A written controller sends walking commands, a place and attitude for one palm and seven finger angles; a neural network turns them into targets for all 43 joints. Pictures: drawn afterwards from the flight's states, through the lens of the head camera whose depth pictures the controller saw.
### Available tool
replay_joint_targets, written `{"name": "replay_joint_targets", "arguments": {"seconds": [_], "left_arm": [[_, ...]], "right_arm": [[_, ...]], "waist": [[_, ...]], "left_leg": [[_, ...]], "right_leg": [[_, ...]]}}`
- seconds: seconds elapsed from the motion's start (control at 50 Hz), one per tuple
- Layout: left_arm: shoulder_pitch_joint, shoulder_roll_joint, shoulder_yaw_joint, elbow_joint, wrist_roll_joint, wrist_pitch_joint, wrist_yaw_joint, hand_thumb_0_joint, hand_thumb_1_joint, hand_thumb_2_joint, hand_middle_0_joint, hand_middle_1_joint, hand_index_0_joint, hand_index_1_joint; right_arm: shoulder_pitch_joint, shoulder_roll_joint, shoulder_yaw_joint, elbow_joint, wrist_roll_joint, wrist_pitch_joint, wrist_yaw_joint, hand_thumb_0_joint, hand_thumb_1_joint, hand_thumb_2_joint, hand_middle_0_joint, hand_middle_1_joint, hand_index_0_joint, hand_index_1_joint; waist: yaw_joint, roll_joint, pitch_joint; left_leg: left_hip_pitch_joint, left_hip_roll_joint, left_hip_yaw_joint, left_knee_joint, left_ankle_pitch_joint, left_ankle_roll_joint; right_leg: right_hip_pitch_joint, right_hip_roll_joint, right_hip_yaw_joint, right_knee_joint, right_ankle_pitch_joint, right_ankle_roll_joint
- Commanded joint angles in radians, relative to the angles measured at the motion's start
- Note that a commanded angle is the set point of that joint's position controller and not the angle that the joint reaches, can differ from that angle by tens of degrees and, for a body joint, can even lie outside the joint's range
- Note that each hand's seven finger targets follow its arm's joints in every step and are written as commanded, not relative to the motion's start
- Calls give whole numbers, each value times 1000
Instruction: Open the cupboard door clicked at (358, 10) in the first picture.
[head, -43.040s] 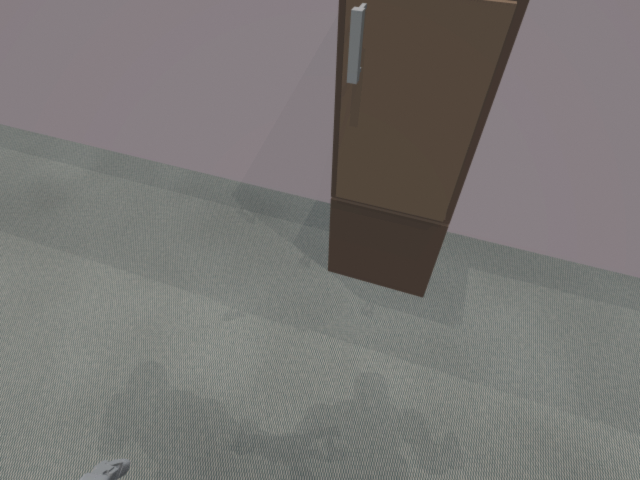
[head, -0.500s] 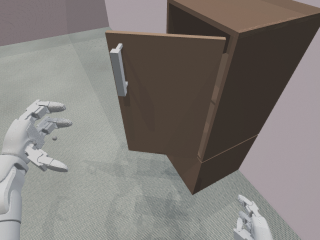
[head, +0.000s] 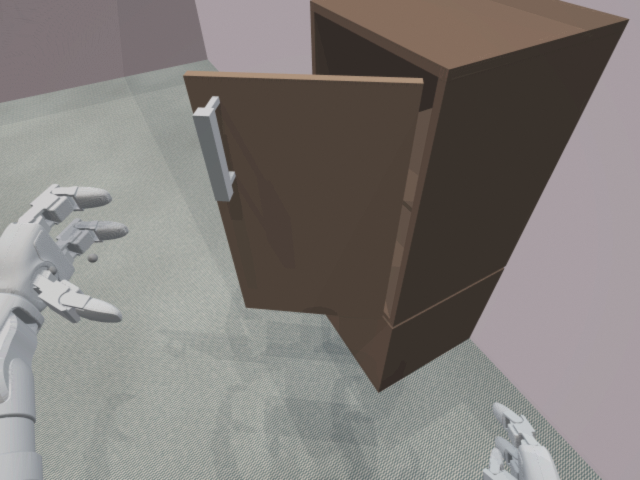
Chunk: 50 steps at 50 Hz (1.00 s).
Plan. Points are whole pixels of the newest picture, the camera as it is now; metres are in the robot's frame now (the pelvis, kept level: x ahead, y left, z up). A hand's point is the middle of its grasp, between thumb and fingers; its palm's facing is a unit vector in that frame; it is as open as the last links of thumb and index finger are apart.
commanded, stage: raise the hand with hooked fingers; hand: left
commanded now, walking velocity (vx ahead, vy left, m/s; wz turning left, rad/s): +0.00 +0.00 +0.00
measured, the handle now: (219, 150) +0.55 +0.22 +0.14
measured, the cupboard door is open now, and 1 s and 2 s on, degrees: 54 54 54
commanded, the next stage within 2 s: move the hooked fingers beside the handle in 0.10 s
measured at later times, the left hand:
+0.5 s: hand (112, 244) +0.32 +0.28 +0.16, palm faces +0.05 -1.00 -0.05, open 14.0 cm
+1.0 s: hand (140, 207) +0.39 +0.28 +0.15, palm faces +0.00 -1.00 -0.01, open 14.0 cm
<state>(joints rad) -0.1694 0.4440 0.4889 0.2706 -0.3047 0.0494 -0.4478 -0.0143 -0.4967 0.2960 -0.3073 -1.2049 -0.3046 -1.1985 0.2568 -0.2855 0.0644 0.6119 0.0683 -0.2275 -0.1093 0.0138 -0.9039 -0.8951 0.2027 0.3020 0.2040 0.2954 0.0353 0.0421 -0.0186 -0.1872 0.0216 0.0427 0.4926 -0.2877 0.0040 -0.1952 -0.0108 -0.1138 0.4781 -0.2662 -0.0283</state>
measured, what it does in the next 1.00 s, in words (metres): stands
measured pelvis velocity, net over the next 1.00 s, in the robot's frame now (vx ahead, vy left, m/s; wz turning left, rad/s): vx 0.00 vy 0.02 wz -0.02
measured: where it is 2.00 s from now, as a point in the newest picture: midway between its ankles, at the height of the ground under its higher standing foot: outside the picture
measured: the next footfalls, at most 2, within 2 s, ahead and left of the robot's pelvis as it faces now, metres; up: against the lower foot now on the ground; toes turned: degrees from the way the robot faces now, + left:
none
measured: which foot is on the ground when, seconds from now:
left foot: down 0.00-1.00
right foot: down 0.00-1.00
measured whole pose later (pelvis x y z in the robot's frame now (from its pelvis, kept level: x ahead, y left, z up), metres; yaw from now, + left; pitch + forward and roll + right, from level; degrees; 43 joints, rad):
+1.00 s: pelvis +0.00 +0.02 +0.00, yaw -1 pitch +4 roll -1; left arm -0.57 0.54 0.44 0.78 -0.22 -0.04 -0.46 -0.01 -0.50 0.30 -0.31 -1.20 -0.30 -1.20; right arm 0.34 -0.30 0.06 0.65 0.06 -0.18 -0.10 0.01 -0.90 -0.89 0.20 0.30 0.21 0.30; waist -0.04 0.03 -0.04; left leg -0.32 0.01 0.06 0.54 -0.30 0.03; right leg -0.33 -0.03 -0.09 0.52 -0.26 -0.01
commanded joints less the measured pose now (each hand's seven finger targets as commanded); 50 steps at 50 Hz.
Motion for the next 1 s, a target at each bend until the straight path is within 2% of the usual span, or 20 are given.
{"name": "replay_joint_targets", "arguments": {"seconds": [0.0,0.1,0.14,0.18,0.24,0.32,0.34,0.42,0.46,0.54,0.58,0.62,0.64,0.7,0.76,0.78,0.84,0.86,0.92,0.98], "left_arm": [[-313,278,24,-185,-13,-19,-23,0,-500,300,-300,-1200,-300,-1200],[-284,321,88,-188,-40,-39,-29,0,-500,300,-300,-1200,-300,-1200],[-269,337,113,-182,-50,-55,-22,0,-500,300,-300,-1200,-300,-1200],[-285,328,110,-183,-47,-66,-15,0,-500,300,-300,-1200,-300,-1200],[-354,335,85,-140,-30,-63,-11,0,-500,300,-300,-1200,-300,-1200],[-507,333,22,-25,-2,-63,-27,0,-500,300,-300,-1200,-300,-1200],[-545,340,14,3,-5,-68,-35,0,-500,300,-300,-1200,-300,-1200],[-648,364,8,20,5,-120,-49,0,-500,300,-300,-1200,-300,-1200],[-642,404,43,54,4,-136,-50,0,-500,300,-300,-1200,-300,-1200],[-537,446,107,234,-5,-121,-56,0,-500,300,-300,-1200,-300,-1200],[-557,435,84,277,8,-101,-62,0,-500,300,-300,-1200,-300,-1200],[-610,437,64,283,26,-101,-59,0,-500,300,-300,-1200,-300,-1200],[-602,459,84,270,29,-108,-55,0,-500,300,-300,-1200,-300,-1200],[-701,428,39,153,36,-159,-43,0,-500,300,-300,-1200,-300,-1200],[-763,433,48,113,19,-201,-35,0,-500,300,-300,-1200,-300,-1200],[-762,387,14,137,17,-200,-35,0,-500,300,-300,-1200,-300,-1200],[-767,362,-9,260,21,-168,-28,0,-500,300,-300,-1200,-300,-1200],[-755,399,26,310,30,-151,-22,0,-500,300,-300,-1200,-300,-1200],[-773,398,4,333,64,-130,-7,0,-500,300,-300,-1200,-300,-1200],[-837,387,-19,253,79,-163,12,0,-500,300,-300,-1200,-300,-1200]], "right_arm": [[-110,-117,-49,-158,9,-54,-17,0,-900,-900,200,300,200,300],[-124,-115,-45,-166,6,-52,-14,0,-900,-900,200,300,200,300],[-129,-112,-43,-161,4,-52,-11,0,-900,-900,200,300,200,300],[-135,-108,-43,-162,4,-57,-10,0,-900,-900,200,300,200,300],[-123,-111,-41,-146,7,-54,-16,0,-900,-900,200,300,200,300],[-98,-125,-43,-120,14,-52,-34,0,-900,-900,200,300,200,300],[-92,-127,-43,-114,12,-49,-36,0,-900,-900,200,300,200,300],[-84,-129,-43,-114,10,-59,-41,0,-900,-900,200,300,200,300],[-66,-134,-45,-111,6,-57,-37,0,-900,-900,200,300,200,300],[-35,-150,-49,-105,3,-43,-23,0,-900,-900,200,300,200,300],[-33,-156,-51,-111,7,-35,-16,0,-900,-900,200,300,200,300],[-17,-160,-56,-115,8,-27,-11,0,-900,-900,200,300,200,300],[-9,-160,-60,-123,5,-24,-7,0,-900,-900,200,300,200,300],[7,-152,-65,-135,4,-27,-5,0,-900,-900,200,300,200,300],[31,-155,-66,-122,-2,-24,-8,0,-900,-900,200,300,200,300],[33,-154,-65,-114,0,-24,-10,0,-900,-900,200,300,200,300],[50,-164,-63,-89,0,-18,-12,0,-900,-900,200,300,200,300],[56,-169,-66,-79,0,-14,-11,0,-900,-900,200,300,200,300],[65,-168,-68,-82,-1,-1,-5,0,-900,-900,200,300,200,300],[72,-160,-71,-97,-6,6,3,0,-900,-900,200,300,200,300]], "waist": [[-13,39,-173],[2,-37,-207],[8,-43,-195],[8,3,-197],[-9,47,-150],[-56,20,-116],[-63,-19,-112],[-61,63,-232],[-49,50,-269],[-22,-59,-225],[-27,-37,-189],[-37,11,-193],[-27,-4,-211],[-47,79,-295],[-58,61,-327],[-67,59,-312],[-72,18,-235],[-67,-2,-217],[-65,48,-246],[-68,60,-319]], "left_leg": [[62,-30,-46,-58,243,33],[44,-33,-48,-46,236,35],[30,-31,-46,-43,234,35],[36,-33,-42,-45,233,34],[29,-32,-38,-39,213,33],[5,-31,-45,-34,121,35],[-4,-26,-48,-25,118,36],[27,-35,-54,-13,147,36],[22,-33,-57,-8,177,36],[-61,-31,-55,-6,199,38],[-90,-32,-47,-8,192,36],[-83,-30,-48,-9,186,33],[-78,-28,-49,-2,206,35],[-1,-28,-51,1,245,36],[41,-20,-67,-6,272,34],[50,-18,-67,-8,270,33],[10,-18,-73,-24,223,30],[-15,-18,-72,-28,208,31],[-15,-20,-69,-23,234,28],[41,-13,-77,-12,330,24]], "right_leg": [[27,7,60,-58,270,10],[55,4,70,-52,276,17],[66,-1,81,-53,276,19],[55,-3,81,-49,278,17],[25,-5,91,-57,254,16],[-48,-5,100,-75,126,23],[-44,-8,116,-77,118,25],[-9,-10,109,-48,155,16],[21,-8,105,-35,195,13],[35,-10,100,-18,244,13],[1,-13,97,-12,247,14],[-31,-11,91,-11,222,12],[-11,-9,93,-4,238,9],[-17,2,85,2,260,4],[-22,14,75,-1,265,0],[-40,16,72,-3,259,0],[-80,16,64,-18,211,-2],[-83,14,64,-20,206,0],[-83,7,65,-11,221,-3],[-59,12,62,2,278,-5]]}}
